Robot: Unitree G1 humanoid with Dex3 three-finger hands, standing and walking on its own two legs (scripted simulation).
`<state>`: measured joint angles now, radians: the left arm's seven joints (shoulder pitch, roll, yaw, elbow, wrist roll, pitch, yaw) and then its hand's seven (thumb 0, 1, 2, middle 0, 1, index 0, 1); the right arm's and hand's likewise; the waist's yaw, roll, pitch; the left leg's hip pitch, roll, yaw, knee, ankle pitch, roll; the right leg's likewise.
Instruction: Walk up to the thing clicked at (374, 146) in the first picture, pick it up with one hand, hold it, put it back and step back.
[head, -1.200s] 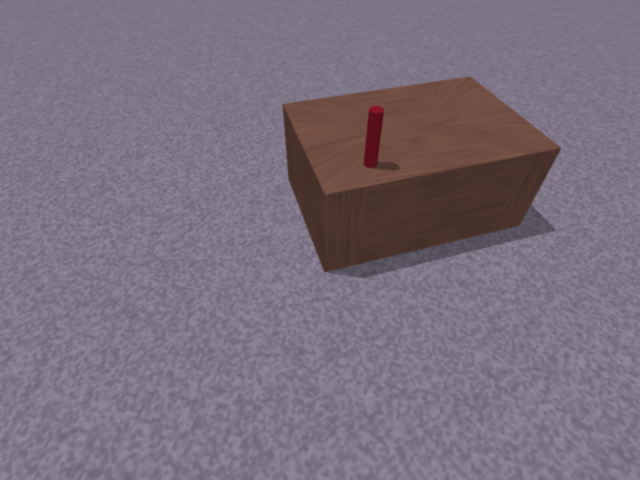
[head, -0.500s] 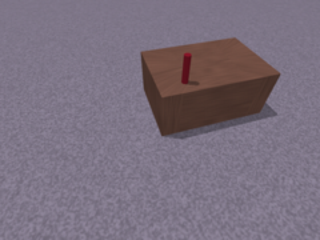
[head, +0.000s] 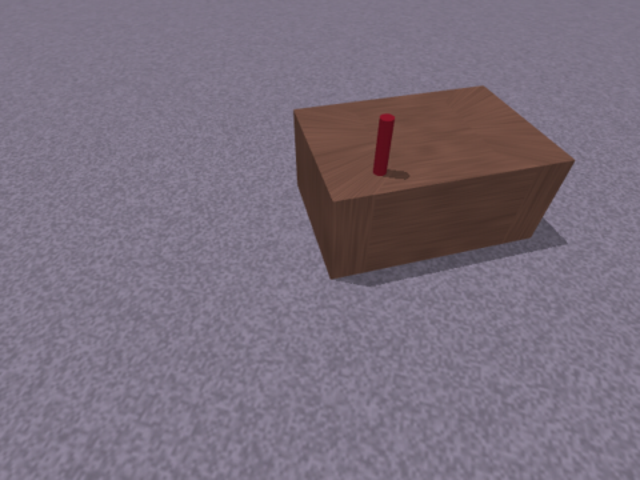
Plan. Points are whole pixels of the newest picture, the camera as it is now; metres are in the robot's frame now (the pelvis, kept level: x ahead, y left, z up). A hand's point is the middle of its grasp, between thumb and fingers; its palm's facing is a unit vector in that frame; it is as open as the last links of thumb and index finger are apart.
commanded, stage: walk up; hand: right
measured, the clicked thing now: (383, 146) +1.17 -0.18 -0.25
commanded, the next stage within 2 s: none
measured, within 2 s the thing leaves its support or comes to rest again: neither
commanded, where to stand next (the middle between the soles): +0.71 -0.09 m, yaw +16 degrees
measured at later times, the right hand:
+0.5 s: hand (497, 433) +0.23 -0.24 -0.13, palm faces -0.11 +0.89 -0.44, open 7.4 cm
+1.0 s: hand (492, 291) +0.50 -0.32 -0.15, palm faces -0.23 +0.89 -0.39, open 7.4 cm
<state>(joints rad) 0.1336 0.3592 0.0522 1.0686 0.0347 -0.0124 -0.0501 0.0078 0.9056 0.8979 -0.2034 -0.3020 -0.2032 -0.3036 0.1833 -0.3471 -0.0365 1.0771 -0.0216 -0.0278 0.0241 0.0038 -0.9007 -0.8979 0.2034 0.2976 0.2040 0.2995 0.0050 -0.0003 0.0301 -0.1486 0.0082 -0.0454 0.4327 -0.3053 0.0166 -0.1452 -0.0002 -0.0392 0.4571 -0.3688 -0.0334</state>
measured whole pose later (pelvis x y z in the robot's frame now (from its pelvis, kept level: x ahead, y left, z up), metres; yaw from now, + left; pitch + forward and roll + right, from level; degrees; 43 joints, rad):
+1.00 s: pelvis +0.37 -0.06 -0.01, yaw +11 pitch -3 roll +0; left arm 0.32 0.37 0.07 0.81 0.02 -0.05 -0.07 0.01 0.90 0.90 -0.20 -0.30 -0.20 -0.30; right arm 0.29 -0.43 -0.06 0.85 0.00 -0.07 0.01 0.01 -0.90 -0.90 0.20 0.30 0.20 0.30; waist 0.05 0.03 0.10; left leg -0.52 0.05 -0.01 0.99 -0.31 0.02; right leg -0.18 0.00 -0.13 0.51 -0.29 -0.06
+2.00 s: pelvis +0.63 -0.14 -0.03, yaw +18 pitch -2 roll +0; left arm 0.29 0.40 0.02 0.84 0.00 -0.05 0.01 0.01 0.90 0.90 -0.21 -0.30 -0.21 -0.30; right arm 0.20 -0.40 -0.06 0.86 -0.01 0.01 0.02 0.00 -0.90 -0.90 0.20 0.30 0.20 0.30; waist 0.03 0.04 0.14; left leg -0.41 0.01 0.00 0.72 -0.26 0.04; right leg -0.28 -0.09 -0.13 0.72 -0.39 0.01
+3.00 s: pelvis +0.63 -0.12 -0.01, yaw +17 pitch -3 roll +0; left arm 0.12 0.37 0.00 1.10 0.00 -0.03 -0.01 0.01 0.91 0.90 -0.20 -0.30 -0.20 -0.30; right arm 0.08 -0.36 -0.02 1.08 0.00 -0.01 0.01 0.01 -0.90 -0.90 0.20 0.30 0.20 0.30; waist 0.01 0.01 0.05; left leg -0.19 0.04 0.01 0.50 -0.27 -0.02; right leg -0.18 -0.04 0.01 0.48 -0.25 0.04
